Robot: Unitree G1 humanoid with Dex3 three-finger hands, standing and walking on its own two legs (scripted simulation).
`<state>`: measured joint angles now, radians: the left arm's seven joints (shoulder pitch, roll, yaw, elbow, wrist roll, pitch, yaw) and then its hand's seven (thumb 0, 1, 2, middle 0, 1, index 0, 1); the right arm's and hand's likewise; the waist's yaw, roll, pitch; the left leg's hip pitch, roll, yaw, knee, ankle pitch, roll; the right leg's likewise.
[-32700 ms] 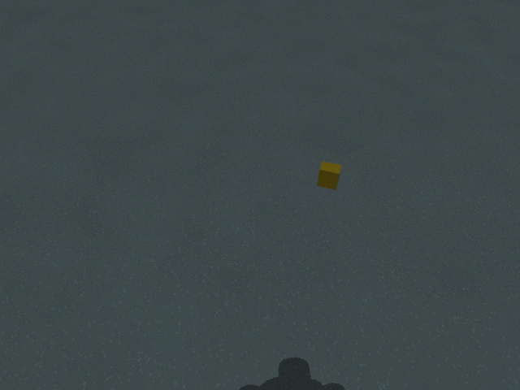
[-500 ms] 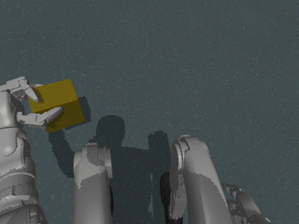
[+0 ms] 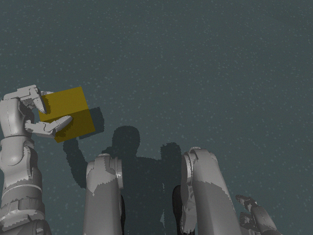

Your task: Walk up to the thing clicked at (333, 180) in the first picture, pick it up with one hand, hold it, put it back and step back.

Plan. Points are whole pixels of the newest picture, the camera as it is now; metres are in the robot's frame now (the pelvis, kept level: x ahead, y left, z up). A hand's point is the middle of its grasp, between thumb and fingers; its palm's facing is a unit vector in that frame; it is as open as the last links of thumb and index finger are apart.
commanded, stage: lift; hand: left
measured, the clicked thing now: (68, 115) +0.43 +0.23 -0.09
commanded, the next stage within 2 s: hold in 1.76 s
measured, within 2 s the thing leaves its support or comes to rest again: neither
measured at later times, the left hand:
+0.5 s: hand (12, 90) +0.39 +0.24 +0.12, palm faces +0.19 -0.98 -0.07, open 6.4 cm
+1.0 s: hand out of the picture +0.38 +0.23 +0.28, palm faces +0.20 -0.98 -0.05, open 6.5 cm
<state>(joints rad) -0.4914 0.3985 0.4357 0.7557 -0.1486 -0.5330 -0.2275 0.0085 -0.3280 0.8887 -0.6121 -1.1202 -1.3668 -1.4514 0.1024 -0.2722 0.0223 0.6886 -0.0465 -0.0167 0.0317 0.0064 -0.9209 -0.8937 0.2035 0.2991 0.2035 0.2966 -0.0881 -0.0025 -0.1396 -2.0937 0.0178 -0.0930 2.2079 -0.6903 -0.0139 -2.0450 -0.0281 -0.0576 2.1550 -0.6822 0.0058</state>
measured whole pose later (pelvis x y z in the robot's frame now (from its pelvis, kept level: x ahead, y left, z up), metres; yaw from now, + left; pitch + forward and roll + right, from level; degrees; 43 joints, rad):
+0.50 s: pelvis +0.02 +0.00 +0.12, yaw +2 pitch +31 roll -4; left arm -0.25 0.30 0.30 0.38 -0.19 -0.35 -0.11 0.01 -0.32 0.90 -0.59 -1.14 -1.37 -1.46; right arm 0.11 -0.25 0.00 0.63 0.03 -0.05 -0.03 0.01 -0.91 -0.89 0.20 0.30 0.20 0.30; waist -0.04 0.02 -0.18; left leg -1.70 0.03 -0.07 1.82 -0.66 -0.01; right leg -1.66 -0.02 -0.06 1.77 -0.65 0.00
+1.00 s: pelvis +0.05 +0.01 +0.26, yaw +3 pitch +19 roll -3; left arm -0.13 0.26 0.20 0.38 -0.17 -0.31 -0.06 0.01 -0.35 0.92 -0.62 -1.12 -1.37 -1.45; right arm 0.20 -0.23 0.01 0.65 0.03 -0.09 -0.04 0.01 -0.92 -0.89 0.20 0.30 0.20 0.30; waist -0.03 0.01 -0.13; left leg -1.08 0.03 -0.05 1.30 -0.55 -0.01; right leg -1.04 -0.02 -0.06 1.25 -0.54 0.01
